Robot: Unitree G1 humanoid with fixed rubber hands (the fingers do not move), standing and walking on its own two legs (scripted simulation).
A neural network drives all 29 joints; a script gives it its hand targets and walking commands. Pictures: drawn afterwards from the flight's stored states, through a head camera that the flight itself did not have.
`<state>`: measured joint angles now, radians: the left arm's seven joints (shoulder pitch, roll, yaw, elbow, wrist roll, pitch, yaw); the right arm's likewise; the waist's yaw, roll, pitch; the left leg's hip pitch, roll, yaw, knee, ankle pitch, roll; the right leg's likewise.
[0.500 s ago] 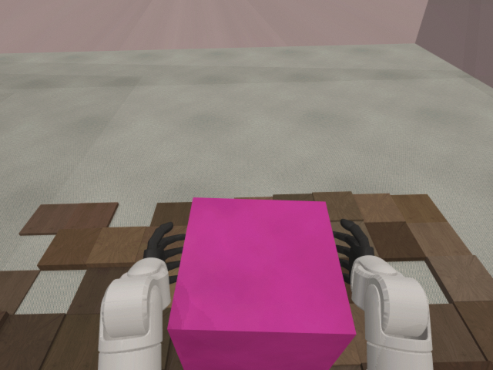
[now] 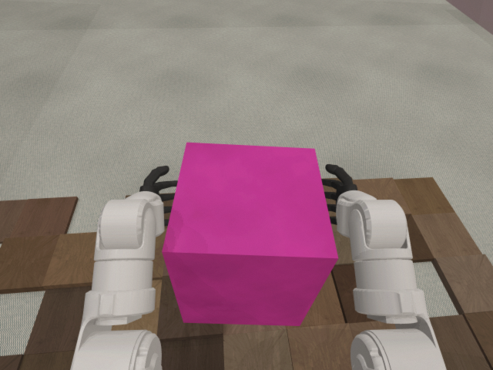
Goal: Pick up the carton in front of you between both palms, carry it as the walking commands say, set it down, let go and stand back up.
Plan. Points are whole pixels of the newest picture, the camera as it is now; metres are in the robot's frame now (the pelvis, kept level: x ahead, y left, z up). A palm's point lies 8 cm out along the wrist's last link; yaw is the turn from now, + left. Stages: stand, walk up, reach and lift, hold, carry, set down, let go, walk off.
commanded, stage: carry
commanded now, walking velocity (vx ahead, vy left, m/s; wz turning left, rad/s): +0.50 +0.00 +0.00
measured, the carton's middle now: (246, 239) +0.34 -0.01 +0.01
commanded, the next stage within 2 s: none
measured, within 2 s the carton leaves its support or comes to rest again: neither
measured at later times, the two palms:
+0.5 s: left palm (162, 70) +0.69 +0.15 +0.13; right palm (298, 60) +0.72 -0.15 +0.13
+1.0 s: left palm out of the picture +1.10 +0.11 +0.15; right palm out of the picture +1.07 -0.19 +0.15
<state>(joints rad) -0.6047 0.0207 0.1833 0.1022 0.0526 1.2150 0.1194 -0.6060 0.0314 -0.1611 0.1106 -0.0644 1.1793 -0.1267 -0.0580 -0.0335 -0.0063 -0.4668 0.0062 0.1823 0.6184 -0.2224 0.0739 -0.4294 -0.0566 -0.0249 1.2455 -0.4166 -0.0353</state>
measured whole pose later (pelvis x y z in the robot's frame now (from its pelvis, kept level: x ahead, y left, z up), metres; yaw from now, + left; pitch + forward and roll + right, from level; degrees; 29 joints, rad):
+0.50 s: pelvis +0.34 -0.03 +0.03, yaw +2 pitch +6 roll +1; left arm -0.65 -0.03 0.22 -0.03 0.04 1.22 0.15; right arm -0.68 0.04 -0.24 -0.04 -0.06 1.24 -0.12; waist 0.06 0.00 0.05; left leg -0.62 0.01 0.04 1.01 -0.39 0.03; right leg -0.29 0.00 -0.12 0.42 -0.23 -0.07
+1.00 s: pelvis +0.71 +0.00 +0.02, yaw +0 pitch +5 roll +2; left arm -0.78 -0.02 0.32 0.18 0.14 1.26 0.12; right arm -0.77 0.01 -0.23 0.22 -0.05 1.22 -0.14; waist -0.12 -0.02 -0.04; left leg -0.11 -0.06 0.06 0.55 -0.43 0.05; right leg -0.57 -0.01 -0.05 0.45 0.16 -0.03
